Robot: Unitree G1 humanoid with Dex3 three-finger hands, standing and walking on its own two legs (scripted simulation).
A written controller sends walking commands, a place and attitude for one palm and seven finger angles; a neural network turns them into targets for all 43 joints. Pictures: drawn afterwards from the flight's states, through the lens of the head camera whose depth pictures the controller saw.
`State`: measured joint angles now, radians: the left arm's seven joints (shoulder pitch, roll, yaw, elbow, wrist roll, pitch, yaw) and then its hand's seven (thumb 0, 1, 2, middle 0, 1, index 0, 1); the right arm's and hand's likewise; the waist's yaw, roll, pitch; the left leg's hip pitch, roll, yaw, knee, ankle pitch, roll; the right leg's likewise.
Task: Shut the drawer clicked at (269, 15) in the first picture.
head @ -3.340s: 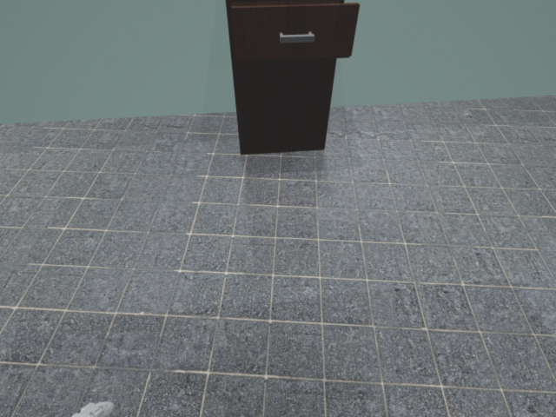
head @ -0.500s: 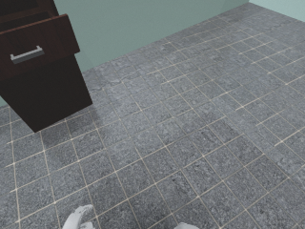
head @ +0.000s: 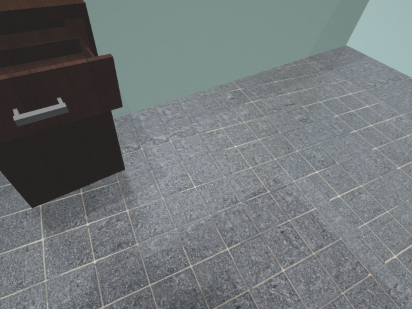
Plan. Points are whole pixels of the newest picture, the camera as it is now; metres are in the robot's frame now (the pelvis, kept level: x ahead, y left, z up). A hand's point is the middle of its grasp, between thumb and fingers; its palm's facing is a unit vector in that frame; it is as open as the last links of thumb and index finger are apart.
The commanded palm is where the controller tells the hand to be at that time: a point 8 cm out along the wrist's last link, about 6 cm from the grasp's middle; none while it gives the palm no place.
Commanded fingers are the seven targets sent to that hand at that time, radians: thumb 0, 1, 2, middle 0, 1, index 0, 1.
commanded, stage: walk to a spot facing it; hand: left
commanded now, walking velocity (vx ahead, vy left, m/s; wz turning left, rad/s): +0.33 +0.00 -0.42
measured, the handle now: (40, 110) +0.55 +0.50 +0.01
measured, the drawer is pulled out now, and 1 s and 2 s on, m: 0.29 0.29 0.29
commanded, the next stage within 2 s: turn to face it in 0.28 s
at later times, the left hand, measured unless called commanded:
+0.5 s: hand (168, 224) +0.35 +0.12 -0.16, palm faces -0.22 -0.95 -0.21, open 7.3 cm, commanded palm none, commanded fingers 0.00 0.90 0.90 -0.20 -0.30 -0.20 -0.30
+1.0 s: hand (136, 232) +0.33 +0.20 -0.18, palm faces +0.13 -0.97 -0.21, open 7.3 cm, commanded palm none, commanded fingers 0.00 0.90 0.90 -0.20 -0.30 -0.20 -0.30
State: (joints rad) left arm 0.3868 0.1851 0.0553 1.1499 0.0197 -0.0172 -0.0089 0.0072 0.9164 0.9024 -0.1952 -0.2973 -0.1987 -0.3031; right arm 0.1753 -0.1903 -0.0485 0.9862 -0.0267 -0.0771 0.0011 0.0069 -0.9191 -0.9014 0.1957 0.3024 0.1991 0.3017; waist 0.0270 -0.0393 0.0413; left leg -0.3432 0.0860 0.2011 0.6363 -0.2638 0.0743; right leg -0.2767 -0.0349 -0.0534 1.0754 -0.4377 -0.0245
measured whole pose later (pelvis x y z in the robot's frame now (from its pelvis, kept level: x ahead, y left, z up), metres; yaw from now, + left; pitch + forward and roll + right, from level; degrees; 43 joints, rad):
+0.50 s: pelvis +0.19 -0.04 -0.01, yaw -10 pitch +0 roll +1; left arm 0.09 0.19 0.07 0.97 0.03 -0.03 -0.01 0.01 0.92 0.90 -0.19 -0.30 -0.20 -0.30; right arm 0.49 -0.09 -0.03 1.14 -0.01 -0.04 -0.02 0.01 -0.91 -0.90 0.20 0.30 0.20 0.30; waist -0.07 -0.01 0.09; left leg -0.01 0.13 0.37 0.63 -0.49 -0.03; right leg -0.43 -0.06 -0.16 0.60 -0.11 -0.06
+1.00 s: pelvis +0.25 -0.01 -0.01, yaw +5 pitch +1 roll -2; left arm 0.15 0.24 0.09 0.94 0.02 0.06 0.02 0.00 0.91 0.90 -0.20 -0.30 -0.20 -0.30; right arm 0.19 -0.20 -0.07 0.90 -0.02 0.02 0.01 0.00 -0.91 -0.90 0.20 0.30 0.20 0.30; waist -0.02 -0.04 0.06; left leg -0.40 0.05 0.11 0.71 -0.32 0.06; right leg -0.47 -0.11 -0.16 1.04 -0.50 0.06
